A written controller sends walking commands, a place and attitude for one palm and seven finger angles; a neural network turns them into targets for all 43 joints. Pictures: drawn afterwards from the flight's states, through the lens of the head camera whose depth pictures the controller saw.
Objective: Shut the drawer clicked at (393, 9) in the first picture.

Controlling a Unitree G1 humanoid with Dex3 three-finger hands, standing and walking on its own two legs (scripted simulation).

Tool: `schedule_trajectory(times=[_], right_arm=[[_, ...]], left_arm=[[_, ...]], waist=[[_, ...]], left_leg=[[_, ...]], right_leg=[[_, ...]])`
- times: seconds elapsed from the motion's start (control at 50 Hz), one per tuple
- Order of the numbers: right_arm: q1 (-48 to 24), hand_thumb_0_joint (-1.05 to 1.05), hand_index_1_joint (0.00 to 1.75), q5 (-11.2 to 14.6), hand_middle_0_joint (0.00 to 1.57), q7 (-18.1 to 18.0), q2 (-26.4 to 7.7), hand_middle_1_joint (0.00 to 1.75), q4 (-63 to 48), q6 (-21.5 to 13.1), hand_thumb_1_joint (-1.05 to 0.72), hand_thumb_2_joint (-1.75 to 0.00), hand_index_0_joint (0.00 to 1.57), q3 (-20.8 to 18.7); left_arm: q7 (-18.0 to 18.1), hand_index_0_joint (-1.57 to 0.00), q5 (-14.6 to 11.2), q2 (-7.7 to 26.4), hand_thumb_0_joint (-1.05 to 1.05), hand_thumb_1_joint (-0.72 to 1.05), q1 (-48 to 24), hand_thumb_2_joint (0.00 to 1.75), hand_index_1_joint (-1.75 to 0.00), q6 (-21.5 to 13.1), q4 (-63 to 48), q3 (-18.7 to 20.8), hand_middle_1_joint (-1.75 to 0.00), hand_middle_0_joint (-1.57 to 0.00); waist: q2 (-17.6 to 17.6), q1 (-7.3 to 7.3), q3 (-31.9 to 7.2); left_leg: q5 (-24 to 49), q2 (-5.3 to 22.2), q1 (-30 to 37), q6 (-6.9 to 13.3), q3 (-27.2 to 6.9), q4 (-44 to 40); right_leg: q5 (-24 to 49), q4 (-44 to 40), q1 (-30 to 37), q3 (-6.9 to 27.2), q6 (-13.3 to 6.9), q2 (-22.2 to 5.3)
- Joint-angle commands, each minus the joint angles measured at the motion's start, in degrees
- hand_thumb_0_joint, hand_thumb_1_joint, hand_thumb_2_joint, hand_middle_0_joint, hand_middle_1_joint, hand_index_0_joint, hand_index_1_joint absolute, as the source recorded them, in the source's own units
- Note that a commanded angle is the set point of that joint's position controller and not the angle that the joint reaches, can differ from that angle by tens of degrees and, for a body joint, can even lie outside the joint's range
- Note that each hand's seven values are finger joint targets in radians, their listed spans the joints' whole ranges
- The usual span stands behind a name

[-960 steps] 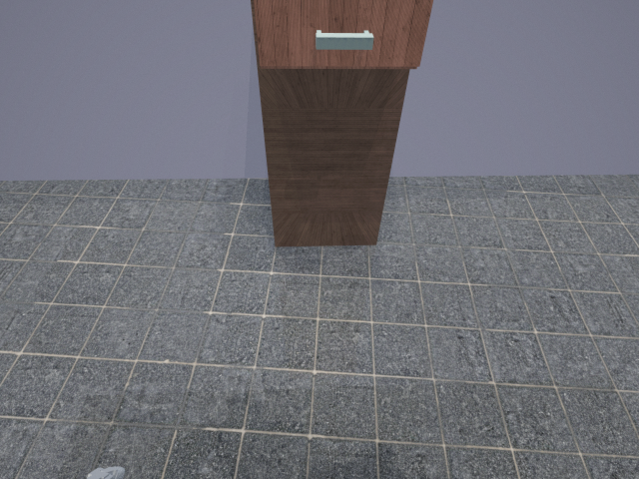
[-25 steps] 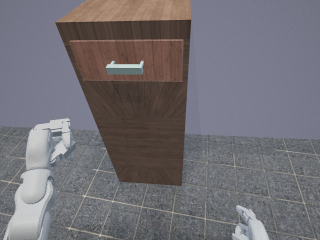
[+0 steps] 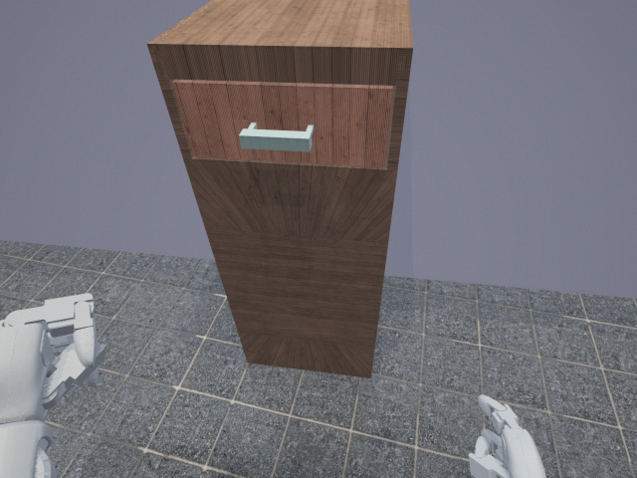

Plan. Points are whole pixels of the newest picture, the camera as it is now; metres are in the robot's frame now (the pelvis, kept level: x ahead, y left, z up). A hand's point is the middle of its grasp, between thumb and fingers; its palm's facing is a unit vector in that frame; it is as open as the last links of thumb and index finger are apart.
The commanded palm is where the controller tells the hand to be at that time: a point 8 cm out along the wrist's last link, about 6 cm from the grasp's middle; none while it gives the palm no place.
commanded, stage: step back with the hand held close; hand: left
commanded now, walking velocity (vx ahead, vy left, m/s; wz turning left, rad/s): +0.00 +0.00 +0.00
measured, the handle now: (278, 134) +0.63 +0.17 +0.14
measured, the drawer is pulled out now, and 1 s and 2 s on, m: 0.00 0.00 0.00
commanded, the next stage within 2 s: stop stepping back and stand still in 1.40 s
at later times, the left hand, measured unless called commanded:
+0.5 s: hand (89, 356) +0.17 +0.25 +0.15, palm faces +0.27 -0.82 -0.51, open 3.2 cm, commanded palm +0.11 +0.30 +0.17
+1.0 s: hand (0, 442) +0.09 +0.27 +0.16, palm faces +0.39 -0.79 -0.47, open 3.2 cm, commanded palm +0.02 +0.31 +0.17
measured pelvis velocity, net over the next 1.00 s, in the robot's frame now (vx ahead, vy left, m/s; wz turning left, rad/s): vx -0.10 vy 0.03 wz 0.01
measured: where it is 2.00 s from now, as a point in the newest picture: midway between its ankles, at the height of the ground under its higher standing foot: outside the picture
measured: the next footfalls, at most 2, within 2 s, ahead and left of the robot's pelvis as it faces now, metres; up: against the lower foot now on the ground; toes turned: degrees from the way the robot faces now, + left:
right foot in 0.94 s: -0.08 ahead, -0.09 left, +0.00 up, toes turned +4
right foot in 1.44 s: -0.19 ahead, -0.09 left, +0.00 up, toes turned -3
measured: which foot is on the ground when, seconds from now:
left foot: down 0.00-1.00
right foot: down 0.00-0.82, up 0.84-0.92, down 0.94-1.00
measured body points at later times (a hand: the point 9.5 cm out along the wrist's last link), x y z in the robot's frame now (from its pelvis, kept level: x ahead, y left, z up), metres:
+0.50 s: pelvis -0.03 +0.02 -0.01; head -0.01 +0.01 +0.44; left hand +0.15 +0.29 +0.18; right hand +0.14 -0.23 -0.09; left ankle +0.02 +0.10 -0.74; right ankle -0.03 -0.10 -0.74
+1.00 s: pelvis -0.10 +0.03 -0.02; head -0.07 +0.04 +0.43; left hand +0.06 +0.31 +0.19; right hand +0.07 -0.20 -0.10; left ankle +0.02 +0.10 -0.74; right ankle -0.12 -0.10 -0.75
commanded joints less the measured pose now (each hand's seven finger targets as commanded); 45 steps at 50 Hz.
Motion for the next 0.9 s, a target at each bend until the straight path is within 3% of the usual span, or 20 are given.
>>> schedule_trajectory(times=[0.0, 0.06, 0.08, 0.12, 0.14, 0.18, 0.26, 0.28, 0.36, 0.38, 0.44, 0.48, 0.56, 0.58, 0.66, 0.7, 0.74, 0.78, 0.8, 0.88], right_arm=[[-7.4, 0.0, 0.3, -0.1, 0.2, -0.3, -5.3, 0.3, -9.5, -3.2, -0.9, -0.9, 0.2, -1.7], [-7.5, 0.0, 0.3, -0.2, 0.2, 0.1, -5.1, 0.3, -9.6, -2.9, -0.9, -0.9, 0.2, -1.5], [-6.0, 0.0, 0.3, 0.8, 0.2, 0.4, -6.0, 0.3, -12.8, -1.4, -0.9, -0.9, 0.2, -0.9], [-6.3, 0.0, 0.3, 0.3, 0.2, 0.8, -6.3, 0.3, -11.8, 0.2, -0.9, -0.9, 0.2, -1.8], [-6.0, 0.0, 0.3, 0.1, 0.2, 1.1, -6.7, 0.3, -12.2, 0.9, -0.9, -0.9, 0.2, -2.1], [-6.0, 0.0, 0.3, 0.2, 0.2, 1.0, -7.0, 0.3, -13.0, 1.7, -0.9, -0.9, 0.2, -2.6], [-5.0, 0.0, 0.3, 0.8, 0.2, 0.7, -6.7, 0.3, -14.3, 3.4, -0.9, -0.9, 0.2, -3.3], [-5.5, 0.0, 0.3, 0.8, 0.2, 0.5, -6.8, 0.3, -14.5, 3.7, -0.9, -0.9, 0.2, -3.5], [-4.7, 0.0, 0.3, 1.3, 0.2, 0.5, -6.6, 0.3, -15.7, 4.3, -0.9, -0.9, 0.2, -3.9], [-5.3, 0.0, 0.3, 1.2, 0.2, 0.2, -6.7, 0.3, -15.7, 4.2, -0.9, -0.9, 0.2, -4.0], [-4.5, 0.0, 0.3, 1.4, 0.2, 0.2, -6.6, 0.3, -15.8, 3.7, -0.9, -0.9, 0.2, -4.1], [-4.6, 0.0, 0.3, 1.2, 0.2, 0.0, -7.0, 0.3, -15.8, 3.2, -0.9, -0.9, 0.2, -4.3], [-3.5, 0.0, 0.3, 1.2, 0.2, -0.1, -6.9, 0.3, -15.5, 2.0, -0.9, -0.9, 0.2, -4.2], [-3.7, 0.0, 0.3, 1.1, 0.2, -0.3, -7.0, 0.3, -15.4, 1.6, -0.9, -0.9, 0.2, -4.5], [-2.1, 0.0, 0.3, 0.8, 0.2, -0.4, -6.7, 0.3, -14.4, 0.5, -0.9, -0.9, 0.2, -4.3], [-2.0, 0.0, 0.3, 0.6, 0.2, -0.7, -6.4, 0.3, -13.8, -0.1, -0.9, -0.9, 0.2, -4.0], [-2.1, 0.0, 0.3, 0.5, 0.2, -0.8, -6.9, 0.3, -13.7, -0.8, -0.9, -0.9, 0.2, -3.9], [-3.4, 0.0, 0.3, 0.4, 0.2, -1.3, -7.7, 0.3, -14.2, -1.8, -0.9, -0.9, 0.2, -3.9], [-2.7, 0.0, 0.3, 0.3, 0.2, -1.3, -7.4, 0.3, -14.2, -2.1, -0.9, -0.9, 0.2, -4.1], [-2.9, 0.0, 0.3, -0.1, 0.2, -0.5, -6.7, 0.3, -13.7, -3.5, -0.9, -0.9, 0.2, -4.3]], left_arm=[[1.1, -1.4, -0.4, 9.6, 0.0, 0.9, -5.6, 0.9, -1.6, -3.6, -12.7, 5.5, -1.6, -1.4], [1.0, -1.4, -0.4, 9.9, 0.0, 0.9, -4.9, 0.9, -1.6, -3.2, -13.1, 6.0, -1.6, -1.4], [1.4, -1.4, -0.1, 20.0, 0.0, 0.9, -13.2, 0.9, -1.6, -5.7, -17.1, 16.0, -1.6, -1.4], [0.1, -1.4, 0.0, 11.4, 0.0, 0.9, -0.8, 0.9, -1.6, -5.4, -11.6, 8.9, -1.6, -1.4], [-0.2, -1.4, 0.2, 10.4, 0.0, 0.9, 0.9, 0.9, -1.6, -5.3, -12.3, 7.5, -1.6, -1.4], [-0.1, -1.4, 0.3, 11.3, 0.0, 0.9, 2.1, 0.9, -1.6, -5.5, -14.1, 8.0, -1.6, -1.4], [0.6, -1.4, 0.0, 13.4, 0.0, 0.9, 4.7, 0.9, -1.6, -5.4, -15.8, 10.2, -1.6, -1.4], [0.8, -1.4, -0.1, 14.8, 0.0, 0.9, 5.2, 0.9, -1.6, -5.5, -16.7, 11.6, -1.6, -1.4], [1.5, -1.4, -0.3, 14.9, 0.0, 0.9, 7.1, 0.9, -1.6, -5.9, -19.0, 12.1, -1.6, -1.4], [1.7, -1.4, -0.3, 16.0, 0.0, 0.9, 7.5, 0.9, -1.6, -5.9, -19.2, 13.2, -1.6, -1.4], [2.0, -1.4, -0.2, 14.4, 0.0, 0.9, 8.5, 0.9, -1.6, -6.2, -19.2, 12.1, -1.6, -1.4], [2.3, -1.4, 0.1, 15.1, 0.0, 0.9, 8.1, 0.9, -1.6, -6.7, -19.7, 12.8, -1.6, -1.4], [2.9, -1.4, 0.6, 13.9, 0.0, 0.9, 7.6, 0.9, -1.6, -8.0, -18.8, 12.1, -1.6, -1.4], [3.2, -1.4, 0.7, 15.2, 0.0, 0.9, 7.1, 0.9, -1.6, -8.5, -19.4, 13.4, -1.6, -1.4], [4.0, -1.4, 1.0, 14.2, 0.0, 0.9, 6.0, 0.9, -1.6, -9.9, -19.4, 12.0, -1.6, -1.4], [4.5, -1.4, 1.2, 14.1, 0.0, 0.9, 5.2, 0.9, -1.6, -10.3, -20.1, 11.6, -1.6, -1.4], [4.7, -1.4, 1.5, 14.2, 0.0, 0.9, 5.1, 0.9, -1.6, -10.8, -21.0, 11.8, -1.6, -1.4], [4.6, -1.4, 2.2, 14.8, 0.0, 0.9, 4.7, 0.9, -1.6, -11.2, -20.8, 13.2, -1.6, -1.4], [4.4, -1.4, 2.6, 14.2, 0.0, 0.9, 5.1, 0.9, -1.6, -11.5, -20.5, 13.7, -1.6, -1.4], [3.5, -1.4, 1.9, 14.6, 0.0, 0.9, 7.5, 0.9, -1.6, -12.0, -20.1, 14.3, -1.6, -1.4]], waist=[[-1.3, -1.29, -2.4], [-0.9, -1.06, -2.4], [2.4, -2.99, 3.6], [-2.7, -3.5, 0.9], [-2.0, -3.71, -0.6], [-1.1, -3.7, -3.8], [-3.8, -3.95, -9.0], [-2.8, -3.68, -10.4], [-1.6, -3.76, -11.3], [-0.6, -3.46, -11.4], [-0.7, -3.85, -9.8], [0.1, -3.85, -8.5], [-2.0, -4.93, -4.7], [-2.4, -4.88, -4.5], [-4.8, -5.61, -2.9], [-3.9, -5.89, -2.6], [-0.5, -5.85, -3.1], [6.8, -5.05, -3.2], [8.1, -4.63, -4.0], [3.6, -4.35, -4.3]], left_leg=[[7.1, 0.8, 5.1, 0.6, -1.9, -3.3], [8.6, 0.9, 4.4, 0.3, -2.2, -3.3], [3.9, 1.7, -0.3, 1.2, -3.2, -2.4], [6.3, 2.1, -0.4, 1.6, -3.4, -0.4], [8.1, 2.5, -0.5, 1.5, -3.2, -0.3], [12.7, 3.1, 0.6, 1.4, -3.0, -0.4], [21.2, 4.6, 0.4, 1.5, -3.1, 0.6], [22.9, 4.5, 0.6, 1.5, -3.2, 0.9], [24.0, 5.8, -2.5, 1.6, -3.8, 0.9], [23.2, 5.8, -3.2, 1.7, -4.0, 0.6], [17.6, 6.8, -7.6, 2.0, -4.8, -0.2], [10.7, 7.0, -11.7, 2.3, -5.4, -1.2], [-7.2, 6.3, -18.9, 2.6, -6.9, -2.0], [-11.0, 5.8, -20.0, 2.5, -6.9, -1.8], [-14.0, 3.7, -16.1, 1.3, -6.7, 3.4], [-13.1, 3.8, -13.4, 1.0, -7.4, 4.1], [-15.5, 6.1, -16.3, 1.8, -10.5, -1.7], [-26.9, 11.6, -29.9, 4.3, -16.7, -13.6], [-30.6, 13.7, -34.0, 5.4, -18.9, -16.2], [-22.3, 12.4, -30.4, 5.4, -16.3, -11.7]], right_leg=[[5.9, -4.4, -7.4, 2.5, 0.1, -0.7], [7.6, -3.9, -6.5, 2.4, 0.0, -0.5], [8.6, -6.1, -11.4, 6.1, 0.2, -2.7], [10.4, -5.5, -12.8, 6.8, 0.5, -4.1], [11.1, -4.6, -12.5, 6.2, 0.7, -4.1], [13.9, -2.4, -11.7, 4.9, 1.2, -3.6], [19.9, 2.1, -9.3, 4.0, 1.9, -3.3], [21.0, 2.9, -8.7, 3.9, 1.8, -3.2], [19.8, 6.9, -7.9, 3.8, 1.9, -2.8], [18.9, 7.2, -8.0, 3.8, 2.0, -2.7], [15.0, 9.0, -8.1, 4.5, 1.9, -2.6], [11.9, 9.2, -7.7, 5.0, 1.8, -2.6], [3.8, 7.4, -9.5, 7.6, 1.0, -3.6], [1.0, 5.9, -9.9, 8.5, 0.8, -3.9], [-10.5, 0.1, -19.1, 10.9, -0.9, -6.3], [-11.8, -0.3, -22.7, 10.1, -1.2, -6.5], [-10.2, 3.6, -19.0, 7.1, 0.2, -3.5], [-6.0, 15.5, -5.2, 3.9, 2.0, 1.4], [-3.9, 21.2, -0.9, 3.2, 2.1, 2.8], [-3.2, 16.8, -2.9, 5.1, 1.0, 2.4]])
